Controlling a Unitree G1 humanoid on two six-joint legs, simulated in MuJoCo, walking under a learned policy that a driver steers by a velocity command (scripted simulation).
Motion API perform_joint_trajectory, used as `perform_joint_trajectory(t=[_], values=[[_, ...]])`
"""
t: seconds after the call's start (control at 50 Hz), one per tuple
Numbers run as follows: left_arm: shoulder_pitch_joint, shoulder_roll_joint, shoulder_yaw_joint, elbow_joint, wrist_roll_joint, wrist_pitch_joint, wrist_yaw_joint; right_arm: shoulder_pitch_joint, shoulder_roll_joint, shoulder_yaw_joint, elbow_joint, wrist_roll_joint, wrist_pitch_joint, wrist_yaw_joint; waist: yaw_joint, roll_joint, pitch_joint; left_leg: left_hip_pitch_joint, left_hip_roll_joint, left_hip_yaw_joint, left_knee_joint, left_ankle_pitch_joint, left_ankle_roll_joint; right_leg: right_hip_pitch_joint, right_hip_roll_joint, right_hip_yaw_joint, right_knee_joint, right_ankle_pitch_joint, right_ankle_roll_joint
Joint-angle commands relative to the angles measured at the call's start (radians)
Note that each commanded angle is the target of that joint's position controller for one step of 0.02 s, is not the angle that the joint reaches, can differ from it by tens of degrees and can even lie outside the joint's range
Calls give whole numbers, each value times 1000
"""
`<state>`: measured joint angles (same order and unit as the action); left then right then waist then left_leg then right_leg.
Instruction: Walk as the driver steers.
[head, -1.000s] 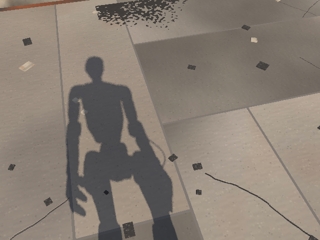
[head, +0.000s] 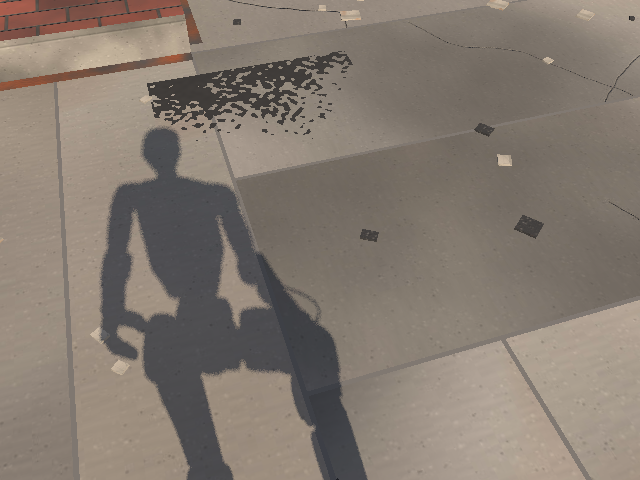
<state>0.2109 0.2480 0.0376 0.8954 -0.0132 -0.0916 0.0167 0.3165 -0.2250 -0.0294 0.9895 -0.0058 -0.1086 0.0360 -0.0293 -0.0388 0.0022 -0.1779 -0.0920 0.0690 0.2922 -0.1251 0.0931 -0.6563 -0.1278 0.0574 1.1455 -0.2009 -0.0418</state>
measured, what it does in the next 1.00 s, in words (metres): walks ahead: right foot, then left foot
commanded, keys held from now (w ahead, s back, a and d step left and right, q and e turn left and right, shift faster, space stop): w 1.00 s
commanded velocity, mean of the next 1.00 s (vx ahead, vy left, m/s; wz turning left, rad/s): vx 0.50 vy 0.00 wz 0.00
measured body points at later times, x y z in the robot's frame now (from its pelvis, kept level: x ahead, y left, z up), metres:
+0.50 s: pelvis +0.28 -0.09 +0.00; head +0.29 -0.10 +0.45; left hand +0.34 +0.17 -0.12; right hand +0.36 -0.35 -0.14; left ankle +0.27 +0.08 -0.65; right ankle +0.30 -0.17 -0.74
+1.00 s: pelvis +0.55 -0.02 -0.01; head +0.58 +0.00 +0.44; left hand +0.57 +0.25 -0.16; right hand +0.68 -0.28 -0.13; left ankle +0.62 +0.07 -0.74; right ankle +0.44 -0.17 -0.64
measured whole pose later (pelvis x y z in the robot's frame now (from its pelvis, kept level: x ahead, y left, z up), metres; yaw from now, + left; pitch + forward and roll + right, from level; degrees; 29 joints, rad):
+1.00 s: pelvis +0.55 -0.02 -0.01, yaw +1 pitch +2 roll +0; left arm 0.32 0.25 0.05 0.97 -0.03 -0.10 0.00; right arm 0.15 -0.24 -0.05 0.90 0.00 -0.10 0.03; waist 0.00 -0.02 0.03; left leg -0.38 -0.03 0.06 0.49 -0.15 0.07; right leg -0.38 -0.04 0.04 1.18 -0.38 -0.05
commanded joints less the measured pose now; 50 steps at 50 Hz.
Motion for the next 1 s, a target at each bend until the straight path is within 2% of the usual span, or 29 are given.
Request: perform_joint_trajectory(t=[0.02, 0.12, 0.18, 0.22, 0.26, 0.28, 0.3, 0.32, 0.34, 0.36, 0.38, 0.4, 0.42, 0.44, 0.48, 0.54, 0.66, 0.76, 0.8, 0.82, 0.84, 0.86, 0.88, 0.9, 0.92, 0.94, 0.96, 0.98, 1.0], values=[[37, 47, 14, -41, 13, 4, 7, -38, -130, -20, -53, 0, -18, -19, 47, 78, 55, -102, 280, -213, -210, 58, 171, -30, -44, 2, -132, 155, 28], [-156, 30, 7, -92, 1, -9, -10, 61, -164, -26, -31, 19, -2, -37, -23, 79, 57, 14, 270, -161, -190, 71, 123, 1, 9, -43, -465, 311, 39], [-236, 35, 3, -122, -8, -13, -28, 109, -168, -29, -9, 26, 11, -37, -50, 88, 78, 110, 306, -169, -149, 54, 118, -5, 26, -46, -557, 265, 32], [-256, 48, 4, -140, -10, -21, -42, 118, -172, -34, -1, 26, 21, -40, -45, 94, 82, 172, 337, -184, -106, 64, 108, 3, 35, -45, -602, 192, 9], [-201, 75, 15, -136, -9, -30, -49, 97, -187, -40, -3, 27, 32, -41, -2, 112, 54, 199, 351, -189, -34, 170, 89, 104, 62, -65, -641, 118, -21], [-108, 102, 31, -111, -7, -32, -48, 73, -186, -38, -9, 25, 37, -42, 54, 114, 2, 190, 320, -160, 76, 336, 69, 237, 95, -94, -665, 102, -42], [76, 159, 59, -56, -6, -35, -41, 64, -155, -26, -19, 14, 40, -41, 129, 89, -113, 113, 257, -108, 297, 420, 39, 484, 90, -79, -657, 118, -78], [252, 262, 85, -24, 12, -33, -35, 116, -82, 0, -46, 1, 29, -38, 153, -74, -283, -200, 150, -31, 684, 168, -21, 865, -149, 240, -655, 89, -190], [302, 270, 84, -7, 12, -28, -44, 185, -4, 24, -39, 10, 2, -31, 128, -277, -376, -490, 18, -108, 923, -427, -50, 1062, -281, 640, -810, -64, -283], [258, 177, 57, -15, 7, -31, -44, 108, -129, -7, -45, 39, -17, -27, 136, -173, -290, -593, 83, -200, 1033, -407, -27, 995, -251, 605, -842, -117, -238], [152, 141, 44, -39, 3, -30, -42, 23, -166, -17, -75, 50, -25, -26, 110, -113, -169, -619, 138, -169, 1025, -304, -11, 849, -225, 451, -856, -30, -200], [68, 114, 33, -57, 8, -28, -46, -20, -159, -20, -80, 38, -24, -33, 80, -28, -112, -569, 183, -148, 979, -212, -15, 711, -183, 341, -886, 72, -183], [28, 90, 26, -62, 14, -29, -50, -27, -142, -25, -82, 26, -14, -37, 49, -21, -69, -521, 214, -146, 921, -155, -20, 614, -145, 260, -921, 135, -173], [19, 67, 20, -54, 20, -30, -54, -7, -120, -25, -78, 23, 1, -37, 24, -37, -58, -466, 232, -146, 886, -121, -24, 556, -114, 205, -952, 160, -165], [49, 77, 24, -29, 18, -34, -53, 15, -87, -25, -71, 23, 22, -39, 5, -38, -37, -445, 234, -129, 846, -88, -38, 511, -90, 135, -986, 245, -177], [103, 110, 33, 0, 18, -31, -37, -82, -91, -31, -108, 13, 31, -43, 17, -12, 6, -544, 241, -124, 722, 21, -63, 531, -91, 85, -1010, 336, -185], [186, 126, 32, 37, 7, -16, -14, -295, -64, -23, -169, 17, 21, -29, 75, -19, 55, -530, 201, -82, 387, 239, -72, 573, -63, 7, -1041, 268, -151], [249, 134, 40, 82, -2, 4, -7, -413, -69, -17, -218, 27, 8, -3, 100, -22, 99, -560, 182, -80, 265, 175, -44, 723, -122, 12, -988, 276, -147], [237, 145, 47, 87, -4, 12, -2, -407, -82, -21, -226, 27, 1, 8, 80, -30, 88, -516, 168, -70, 236, 105, -21, 764, -142, 12, -941, 349, -134], [220, 153, 50, 84, -4, 16, -1, -372, -98, -28, -220, 27, -2, 10, 56, -42, 62, -442, 147, -54, 225, 71, -8, 767, -141, 6, -900, 452, -124], [198, 162, 52, 79, -3, 20, 0, -300, -123, -41, -201, 26, -4, 9, 14, -58, 14, -320, 112, -23, 219, 52, 9, 759, -127, -9, -820, 619, -111], [180, 148, 47, 73, 1, 26, -1, -145, -162, -65, -152, 25, -3, 3, -62, -48, -73, -112, 77, 2, 206, 63, 35, 713, -76, -46, -644, 729, -87], [178, 122, 32, 53, 13, 26, -2, 47, -229, -88, -105, 16, -1, -7, -128, 21, -212, 206, 205, -142, 237, 82, 91, 514, -20, -83, -361, 546, -53], [312, -16, -8, 49, 18, 4, -18, 156, -320, -109, -79, 7, 4, -8, -76, 278, -369, 601, 460, -614, 165, -72, 261, 91, 166, -86, 43, -57, 21], [280, 39, 3, 65, -4, -24, -23, 158, -237, -83, -78, 11, 6, -7, -98, 258, -409, 608, 484, -820, 16, -180, 261, -35, 177, 71, 184, -365, 4], [170, 124, 26, 28, -32, -38, -25, 57, -190, -68, -91, 18, 2, -8, -79, 205, -237, 464, 449, -667, -1, -196, 197, -119, 113, 63, 222, -305, -16], [99, 132, 28, 7, -33, -41, -18, -48, -155, -55, -117, 17, 2, -8, -45, 124, -139, 288, 413, -527, -26, -124, 161, -96, 53, 29, 177, -200, -23], [74, 122, 35, 4, -17, -34, -9, -109, -122, -45, -125, 8, 0, -4, -11, 86, -73, 140, 376, -430, -60, -45, 146, -46, 16, 14, 117, -128, -18], [95, 103, 40, 8, -8, -19, -3, -133, -99, -37, -123, -2, -4, 0, 26, 111, -51, 45, 336, -358, -92, -2, 127, 29, -15, 22, 63, -82, -18]])
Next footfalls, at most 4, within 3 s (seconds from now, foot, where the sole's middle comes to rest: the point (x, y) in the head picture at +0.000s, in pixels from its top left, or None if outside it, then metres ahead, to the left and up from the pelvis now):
0.30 right None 0.34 -0.17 -0.78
0.88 left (291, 417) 0.66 0.07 -0.78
1.44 right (383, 300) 0.97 -0.17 -0.78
1.98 left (262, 240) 1.19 0.15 -0.78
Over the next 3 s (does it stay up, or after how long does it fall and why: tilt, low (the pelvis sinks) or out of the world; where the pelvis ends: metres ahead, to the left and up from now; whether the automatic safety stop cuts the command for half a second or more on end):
stays up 1.27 0.09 -0.01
